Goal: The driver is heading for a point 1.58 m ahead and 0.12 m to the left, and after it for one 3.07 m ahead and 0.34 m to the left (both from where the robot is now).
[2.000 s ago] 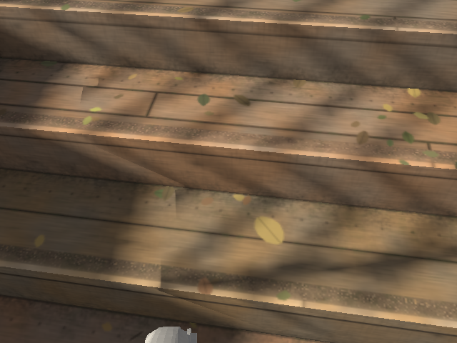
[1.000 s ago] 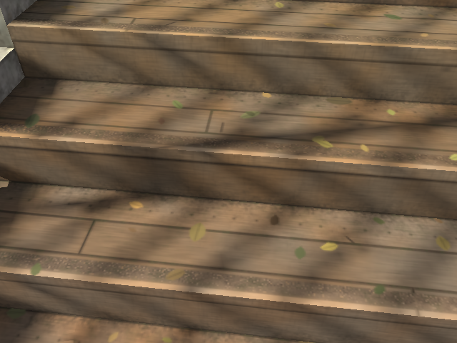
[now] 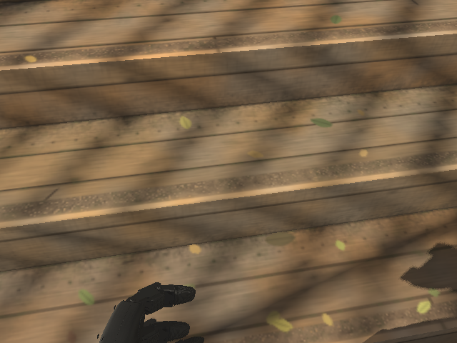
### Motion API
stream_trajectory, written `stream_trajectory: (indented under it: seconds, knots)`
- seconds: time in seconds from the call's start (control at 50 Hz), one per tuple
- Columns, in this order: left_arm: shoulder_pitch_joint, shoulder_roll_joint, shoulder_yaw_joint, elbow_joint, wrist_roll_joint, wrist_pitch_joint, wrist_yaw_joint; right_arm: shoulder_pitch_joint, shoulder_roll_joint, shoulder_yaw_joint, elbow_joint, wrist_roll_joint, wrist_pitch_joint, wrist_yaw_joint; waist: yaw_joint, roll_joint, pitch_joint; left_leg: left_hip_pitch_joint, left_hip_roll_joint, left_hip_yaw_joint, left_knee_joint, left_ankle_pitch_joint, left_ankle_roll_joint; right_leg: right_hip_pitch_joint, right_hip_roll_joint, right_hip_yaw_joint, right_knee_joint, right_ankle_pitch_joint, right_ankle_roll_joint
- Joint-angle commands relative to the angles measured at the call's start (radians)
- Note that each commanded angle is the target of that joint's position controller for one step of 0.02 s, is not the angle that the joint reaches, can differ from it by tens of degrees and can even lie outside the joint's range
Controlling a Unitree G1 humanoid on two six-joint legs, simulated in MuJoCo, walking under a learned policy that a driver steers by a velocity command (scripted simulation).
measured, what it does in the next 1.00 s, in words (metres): climbs: left foot 0.16 m higher, then left foot 0.15 m lower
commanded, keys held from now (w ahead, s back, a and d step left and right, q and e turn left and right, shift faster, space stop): e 0.08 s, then no key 0.92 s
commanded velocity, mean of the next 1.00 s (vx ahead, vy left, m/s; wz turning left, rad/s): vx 0.05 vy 0.00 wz -0.18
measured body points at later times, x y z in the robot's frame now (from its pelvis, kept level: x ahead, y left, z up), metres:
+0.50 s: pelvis +0.17 +0.02 +0.13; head +0.16 -0.01 +0.58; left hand +0.25 +0.23 +0.00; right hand +0.26 -0.18 -0.01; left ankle +0.21 +0.18 -0.32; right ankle +0.14 -0.06 -0.60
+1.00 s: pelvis +0.25 +0.09 +0.14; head +0.34 +0.07 +0.59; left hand +0.51 +0.25 +0.07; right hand +0.24 -0.17 -0.01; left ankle +0.07 +0.25 -0.58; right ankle +0.39 -0.02 -0.42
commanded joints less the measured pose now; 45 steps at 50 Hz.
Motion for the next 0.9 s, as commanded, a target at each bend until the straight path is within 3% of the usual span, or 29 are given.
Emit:
stream_trajectory:
  seconds: [0.02, 0.04, 0.06, 0.08, 0.12, 0.14, 0.16, 0.2, 0.22, 0.24, 0.26, 0.3, 0.36, 0.52, 0.56, 0.6, 0.62, 0.66, 0.7, 0.72, 0.74, 0.76, 0.78, 0.8, 0.82, 0.84, 0.86, 0.88, 0.9]
  knots:
    - [0.328, 0.382, 0.150, -0.001, 0.079, 0.039, 0.063, -0.100, -0.138, -0.040, -0.175, -0.019, -0.083, 0.075, 0.171, -0.227, -0.523, -0.520, -0.243, -0.355, 1.112, -0.088, -0.010, 1.002, -0.293, 1.165, -0.957, 0.286, -0.299]
    - [0.281, 0.295, 0.121, 0.007, 0.093, 0.045, 0.070, -0.129, -0.119, -0.055, -0.205, 0.006, -0.090, 0.107, 0.124, -0.141, -0.438, -0.627, -0.203, -0.476, 1.427, -0.076, 0.013, 0.877, -0.299, 1.132, -1.007, 0.148, -0.206]
    - [0.242, 0.187, 0.094, 0.034, 0.053, 0.042, 0.061, -0.254, -0.063, -0.041, -0.296, 0.009, -0.074, 0.101, 0.084, -0.060, -0.244, -0.748, -0.176, -0.453, 1.544, -0.066, 0.044, 0.683, -0.256, 0.973, -0.935, 0.043, -0.114]
    - [0.217, 0.134, 0.086, 0.080, 0.018, 0.028, 0.045, -0.315, -0.046, -0.035, -0.355, -0.008, -0.063, 0.078, 0.023, 0.033, -0.049, -0.818, -0.149, -0.419, 1.566, -0.048, 0.080, 0.503, -0.199, 0.758, -0.860, 0.067, -0.034]
    - [0.192, 0.067, 0.076, 0.142, 0.013, 0.004, 0.022, -0.214, -0.013, -0.012, -0.376, -0.002, -0.056, 0.060, -0.070, 0.046, 0.017, -0.855, -0.107, -0.416, 1.578, -0.041, 0.120, 0.411, -0.113, 0.514, -0.818, 0.187, 0.040]
    - [0.191, 0.063, 0.079, 0.152, 0.012, 0.004, 0.013, -0.180, 0.024, 0.002, -0.372, -0.004, -0.059, 0.047, -0.094, 0.020, 0.021, -0.894, -0.101, -0.424, 1.532, 0.004, 0.123, 0.428, -0.092, 0.409, -0.789, 0.312, 0.073]
    - [0.215, 0.060, 0.080, 0.157, 0.016, 0.001, 0.009, -0.172, 0.022, 0.006, -0.366, 0.008, -0.058, 0.036, -0.090, -0.002, 0.026, -0.925, -0.111, -0.419, 1.521, 0.005, 0.109, 0.434, -0.094, 0.381, -0.783, 0.428, 0.078]
    - [0.224, 0.079, 0.082, 0.145, 0.032, 0.000, 0.022, -0.174, -0.007, 0.003, -0.368, 0.001, -0.041, 0.014, -0.097, -0.019, -0.003, -0.912, -0.100, -0.368, 1.374, 0.055, 0.060, 0.428, -0.066, 0.302, -0.778, 0.595, 0.108]
    - [0.221, 0.093, 0.083, 0.133, 0.038, -0.003, 0.030, -0.191, -0.022, -0.004, -0.371, -0.010, -0.034, 0.005, -0.093, -0.037, -0.034, -0.903, -0.093, -0.328, 1.335, 0.115, 0.041, 0.436, -0.053, 0.284, -0.781, 0.663, 0.117]
    - [0.270, 0.104, 0.080, 0.145, 0.057, 0.005, 0.033, -0.197, 0.005, -0.005, -0.351, -0.006, -0.026, -0.006, -0.067, -0.094, -0.077, -0.968, -0.115, -0.289, 1.522, 0.124, 0.011, 0.503, -0.082, 0.318, -0.746, 0.770, 0.098]
    - [0.300, 0.110, 0.080, 0.147, 0.058, 0.012, 0.040, -0.182, 0.015, -0.004, -0.346, 0.003, -0.022, -0.011, -0.057, -0.104, -0.089, -1.008, -0.105, -0.315, 1.551, 0.136, 0.000, 0.537, -0.096, 0.330, -0.744, 0.740, 0.091]
    - [0.345, 0.109, 0.079, 0.156, 0.056, 0.026, 0.055, -0.215, 0.022, -0.004, -0.337, 0.008, -0.016, -0.012, -0.012, -0.148, -0.069, -1.103, -0.117, -0.329, 1.634, 0.112, -0.013, 0.597, -0.128, 0.397, -0.772, 0.645, 0.085]
    - [0.380, 0.075, 0.080, 0.181, 0.037, 0.028, 0.078, -0.291, 0.027, 0.001, -0.353, 0.003, -0.009, -0.012, 0.037, -0.121, -0.025, -1.187, -0.103, -0.384, 1.632, 0.058, -0.039, 0.682, -0.174, 0.501, -0.824, 0.509, 0.044]
    - [0.428, 0.056, 0.075, 0.218, 0.027, 0.021, 0.123, -0.295, 0.030, -0.007, -0.327, 0.014, 0.014, 0.000, 0.064, -0.083, 0.020, -1.199, -0.077, -0.444, 1.451, -0.178, -0.108, 0.948, -0.263, 0.537, -0.883, 0.786, -0.110]
    - [0.422, 0.056, 0.073, 0.217, 0.022, 0.045, 0.138, -0.321, 0.039, 0.000, -0.356, 0.025, 0.020, 0.002, 0.053, -0.089, 0.019, -1.168, -0.038, -0.457, 1.440, -0.247, -0.115, 0.965, -0.292, 0.524, -0.894, 0.900, -0.101]
    - [0.421, 0.091, 0.089, 0.213, -0.003, 0.077, 0.155, -0.383, 0.046, 0.012, -0.388, 0.020, 0.018, 0.010, 0.059, -0.070, 0.021, -1.116, 0.001, -0.392, 1.225, -0.299, -0.122, 0.969, -0.258, 0.498, -0.902, 0.823, -0.070]
    - [0.394, 0.114, 0.099, 0.200, -0.006, 0.088, 0.162, -0.393, 0.058, 0.022, -0.396, 0.015, 0.015, 0.018, 0.044, -0.058, 0.016, -1.031, 0.030, -0.366, 1.044, -0.294, -0.116, 0.932, -0.242, 0.468, -0.914, 0.802, -0.045]
    - [0.463, 0.099, 0.109, 0.211, -0.012, 0.121, 0.166, -0.502, 0.051, 0.028, -0.427, -0.012, -0.022, 0.040, 0.095, 0.011, -0.007, -0.888, -0.024, -0.255, 0.770, -0.456, -0.082, 0.985, -0.145, 0.367, -0.876, 1.048, 0.004]
    - [0.481, 0.191, 0.138, 0.213, -0.017, 0.133, 0.154, -0.422, -0.069, -0.011, -0.439, 0.015, -0.057, 0.041, 0.036, -0.025, -0.128, -0.499, -0.099, -0.219, 0.408, -0.339, -0.046, 1.006, -0.106, 0.339, -0.742, 1.451, 0.076]
    - [0.430, 0.236, 0.147, 0.190, -0.032, 0.125, 0.150, -0.299, -0.110, -0.037, -0.388, 0.042, -0.049, 0.029, -0.024, -0.050, -0.189, -0.303, -0.082, -0.285, 0.130, -0.160, -0.026, 1.002, -0.126, 0.358, -0.660, 1.417, 0.089]
    - [0.433, 0.228, 0.155, 0.175, -0.012, 0.116, 0.128, -0.170, -0.218, -0.082, -0.347, 0.054, -0.032, 0.022, -0.054, 0.100, -0.271, 0.104, -0.011, -0.367, 0.162, 0.170, 0.028, 0.737, -0.079, 0.336, -0.512, 1.122, 0.130]
    - [0.451, 0.107, 0.146, 0.166, -0.004, 0.100, 0.116, -0.104, -0.218, -0.099, -0.288, 0.038, -0.018, 0.035, -0.052, 0.546, -0.293, 0.316, 0.169, -0.677, 0.237, 0.614, 0.202, 0.297, 0.144, 0.328, -0.161, 0.067, 0.172]
    - [0.219, 0.163, 0.154, 0.088, -0.016, 0.058, 0.099, -0.102, -0.092, -0.074, -0.284, -0.016, -0.015, 0.020, -0.107, 0.287, -0.133, 0.078, 0.115, -0.563, 0.130, 0.602, 0.160, 0.198, 0.104, 0.398, 0.133, -0.148, 0.164]
    - [0.036, 0.121, 0.135, -0.019, -0.025, 0.034, 0.086, -0.094, -0.052, -0.067, -0.285, -0.040, -0.026, 0.026, -0.121, 0.230, 0.013, 0.000, 0.074, -0.499, 0.049, 0.645, 0.116, 0.146, 0.090, 0.334, 0.198, -0.211, 0.168]
    - [-0.110, 0.027, 0.083, -0.074, -0.058, -0.015, 0.083, -0.117, 0.062, -0.026, -0.205, -0.022, -0.038, 0.040, -0.108, 0.044, 0.226, -0.082, -0.009, -0.340, -0.461, 0.413, 0.075, 0.117, 0.056, 0.228, 0.204, -0.306, 0.136]
    - [-0.030, 0.027, 0.080, -0.079, -0.072, -0.044, 0.069, -0.132, 0.078, -0.020, -0.143, -0.038, -0.046, 0.046, -0.018, 0.076, 0.325, 0.088, -0.017, -0.267, -0.648, 0.564, 0.050, -0.028, 0.124, 0.155, 0.245, -0.407, 0.111]
    - [0.086, -0.004, 0.078, -0.059, -0.074, -0.052, 0.053, -0.076, 0.062, -0.028, -0.091, -0.074, -0.035, 0.048, 0.039, 0.119, 0.263, 0.303, 0.006, -0.239, -0.504, 1.007, 0.036, -0.204, 0.172, 0.143, 0.444, -0.476, 0.086]
    - [0.137, -0.048, 0.060, -0.063, -0.069, -0.073, 0.043, 0.045, 0.027, -0.035, -0.057, -0.084, -0.024, 0.058, 0.009, 0.148, 0.141, 0.517, 0.070, -0.250, -0.238, 1.434, 0.053, -0.440, 0.177, 0.128, 0.709, -0.528, 0.064]
    - [0.250, -0.024, 0.058, -0.074, -0.083, -0.080, 0.036, 0.016, -0.112, -0.069, -0.084, -0.080, -0.019, 0.042, 0.050, 0.169, 0.008, 0.647, 0.179, -0.267, -0.107, 1.461, 0.092, -0.551, 0.080, 0.227, 0.750, -0.478, 0.057]
Velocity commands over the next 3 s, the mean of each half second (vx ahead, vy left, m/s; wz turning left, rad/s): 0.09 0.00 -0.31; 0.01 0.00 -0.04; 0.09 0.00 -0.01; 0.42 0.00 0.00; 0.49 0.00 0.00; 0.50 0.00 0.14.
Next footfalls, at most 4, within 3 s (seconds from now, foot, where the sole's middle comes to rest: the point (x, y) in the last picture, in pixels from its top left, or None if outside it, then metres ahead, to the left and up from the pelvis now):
0.62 left None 0.23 0.21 -0.48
0.86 left None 0.11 0.25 -0.63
1.00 right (242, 319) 0.45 -0.02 -0.47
1.46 left None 0.25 0.23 -0.49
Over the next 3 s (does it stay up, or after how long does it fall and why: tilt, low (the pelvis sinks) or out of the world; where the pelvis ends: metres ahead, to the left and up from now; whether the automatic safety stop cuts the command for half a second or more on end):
stays up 0.53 -0.16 0.30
